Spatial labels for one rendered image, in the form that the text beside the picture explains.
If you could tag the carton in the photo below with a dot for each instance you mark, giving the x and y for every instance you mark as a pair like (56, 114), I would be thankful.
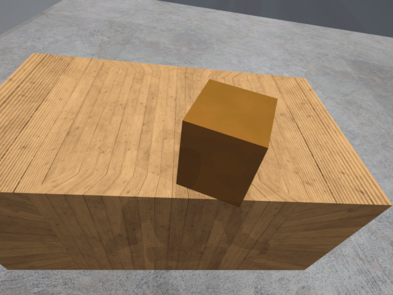
(224, 138)

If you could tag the pedestal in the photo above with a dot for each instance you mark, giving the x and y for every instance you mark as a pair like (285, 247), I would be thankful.
(89, 151)

